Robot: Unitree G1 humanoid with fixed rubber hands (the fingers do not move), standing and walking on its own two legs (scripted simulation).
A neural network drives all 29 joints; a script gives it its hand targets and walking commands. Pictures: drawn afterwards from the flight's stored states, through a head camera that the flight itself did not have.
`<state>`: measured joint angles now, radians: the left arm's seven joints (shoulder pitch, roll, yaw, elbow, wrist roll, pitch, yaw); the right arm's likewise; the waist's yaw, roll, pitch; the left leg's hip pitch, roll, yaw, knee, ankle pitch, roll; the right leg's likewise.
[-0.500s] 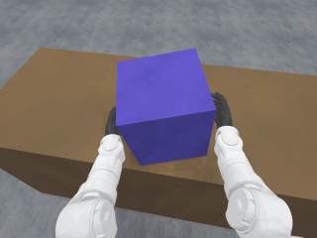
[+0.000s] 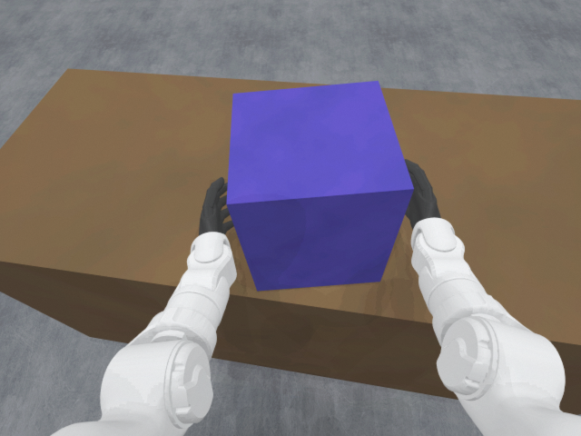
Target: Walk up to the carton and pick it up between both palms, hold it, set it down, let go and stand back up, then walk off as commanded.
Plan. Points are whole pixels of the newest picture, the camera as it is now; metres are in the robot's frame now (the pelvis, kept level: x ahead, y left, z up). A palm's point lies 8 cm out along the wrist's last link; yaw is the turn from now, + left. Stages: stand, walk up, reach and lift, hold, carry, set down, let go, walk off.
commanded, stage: set down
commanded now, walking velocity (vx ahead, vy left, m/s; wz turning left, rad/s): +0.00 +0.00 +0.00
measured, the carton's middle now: (312, 195) +0.48 +0.03 +0.01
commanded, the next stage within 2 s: none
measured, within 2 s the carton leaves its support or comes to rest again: rests again in 0.26 s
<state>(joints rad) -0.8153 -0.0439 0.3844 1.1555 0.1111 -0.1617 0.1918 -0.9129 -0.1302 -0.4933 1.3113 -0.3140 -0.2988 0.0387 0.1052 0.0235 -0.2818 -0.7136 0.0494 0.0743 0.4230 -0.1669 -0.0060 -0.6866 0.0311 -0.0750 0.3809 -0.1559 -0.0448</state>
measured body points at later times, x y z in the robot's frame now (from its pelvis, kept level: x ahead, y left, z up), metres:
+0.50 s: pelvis -0.02 +0.02 -0.01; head +0.06 +0.01 +0.43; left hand +0.44 +0.20 +0.08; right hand +0.48 -0.18 +0.10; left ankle -0.01 +0.12 -0.73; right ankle -0.02 -0.09 -0.73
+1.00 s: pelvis -0.04 -0.01 +0.00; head +0.04 +0.02 +0.44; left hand +0.39 +0.17 +0.07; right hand +0.43 -0.14 +0.06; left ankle -0.01 +0.12 -0.73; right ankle -0.02 -0.09 -0.73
